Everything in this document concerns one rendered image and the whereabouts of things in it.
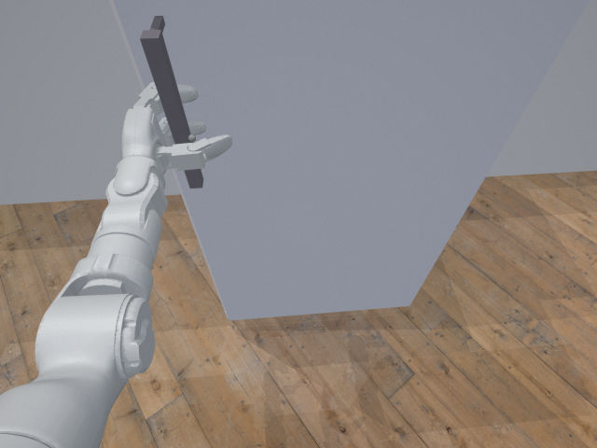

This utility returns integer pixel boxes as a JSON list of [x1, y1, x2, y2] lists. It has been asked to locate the robot left hand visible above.
[[121, 82, 232, 174]]

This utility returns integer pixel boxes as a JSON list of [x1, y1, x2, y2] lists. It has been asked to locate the left robot upper arm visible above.
[[0, 294, 155, 448]]

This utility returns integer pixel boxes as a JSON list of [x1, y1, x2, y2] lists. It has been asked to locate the handle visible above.
[[140, 16, 203, 189]]

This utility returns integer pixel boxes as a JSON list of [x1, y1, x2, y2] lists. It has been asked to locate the robot left forearm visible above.
[[35, 156, 168, 372]]

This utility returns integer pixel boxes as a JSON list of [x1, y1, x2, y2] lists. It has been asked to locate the fridge door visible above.
[[113, 0, 590, 321]]

